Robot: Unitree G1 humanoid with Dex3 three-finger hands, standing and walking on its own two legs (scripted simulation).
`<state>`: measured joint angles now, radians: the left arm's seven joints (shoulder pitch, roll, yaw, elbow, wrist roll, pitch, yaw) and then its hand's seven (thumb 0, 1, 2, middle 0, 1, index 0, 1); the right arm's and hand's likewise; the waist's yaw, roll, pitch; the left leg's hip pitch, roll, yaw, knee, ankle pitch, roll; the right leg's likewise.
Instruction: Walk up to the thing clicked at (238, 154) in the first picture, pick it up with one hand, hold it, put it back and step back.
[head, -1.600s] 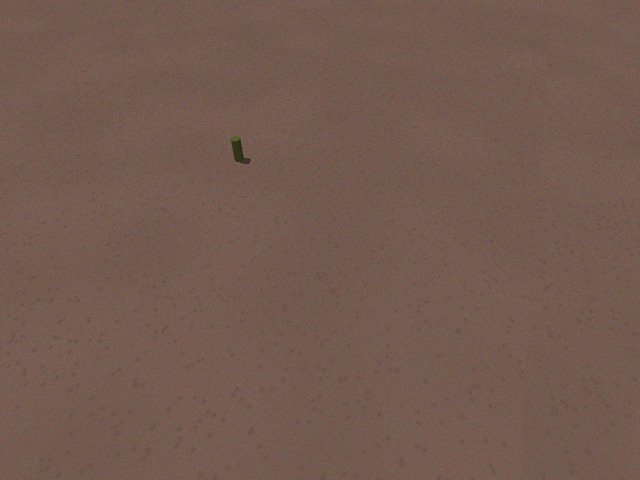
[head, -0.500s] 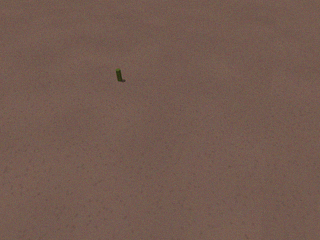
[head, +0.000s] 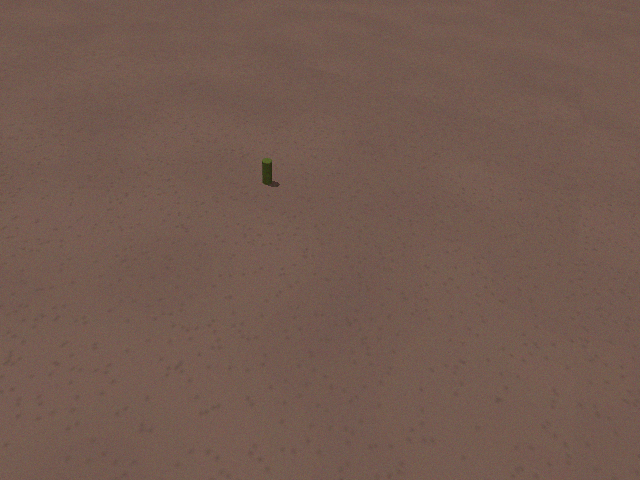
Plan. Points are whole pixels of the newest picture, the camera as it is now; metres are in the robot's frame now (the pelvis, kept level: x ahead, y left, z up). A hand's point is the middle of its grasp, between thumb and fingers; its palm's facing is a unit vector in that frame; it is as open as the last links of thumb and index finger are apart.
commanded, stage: walk up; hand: left
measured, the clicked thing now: (267, 171) +1.69 +0.17 -0.69
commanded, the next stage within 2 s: none
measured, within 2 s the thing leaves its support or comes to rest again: neither
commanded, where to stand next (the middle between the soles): +1.35 -0.06 m, yaw +2 degrees
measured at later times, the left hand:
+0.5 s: hand (185, 310) +0.45 +0.23 -0.13, palm faces -0.06 -0.95 -0.32, open 7.4 cm
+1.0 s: hand (168, 268) +0.57 +0.29 -0.16, palm faces -0.01 -0.95 -0.31, open 7.4 cm
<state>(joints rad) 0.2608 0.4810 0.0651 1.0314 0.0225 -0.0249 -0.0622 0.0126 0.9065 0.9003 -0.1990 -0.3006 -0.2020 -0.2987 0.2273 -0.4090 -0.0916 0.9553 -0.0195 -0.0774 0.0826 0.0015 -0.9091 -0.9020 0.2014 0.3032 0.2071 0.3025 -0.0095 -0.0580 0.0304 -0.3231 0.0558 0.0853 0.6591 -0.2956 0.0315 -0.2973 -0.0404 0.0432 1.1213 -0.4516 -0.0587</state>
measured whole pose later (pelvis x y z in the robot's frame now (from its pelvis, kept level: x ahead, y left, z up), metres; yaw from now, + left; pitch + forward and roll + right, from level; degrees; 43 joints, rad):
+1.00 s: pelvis +0.57 +0.02 +0.00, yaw +0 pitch -2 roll -1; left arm 0.36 0.42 0.04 0.91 0.00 -0.04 -0.05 0.01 0.91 0.90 -0.20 -0.30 -0.20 -0.30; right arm 0.20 -0.36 -0.05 0.82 -0.02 -0.10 0.06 0.00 -0.91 -0.90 0.20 0.30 0.21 0.30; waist 0.04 -0.04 0.09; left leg -0.36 0.06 0.09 0.61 -0.21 0.03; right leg -0.28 0.03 0.02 1.10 -0.45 -0.05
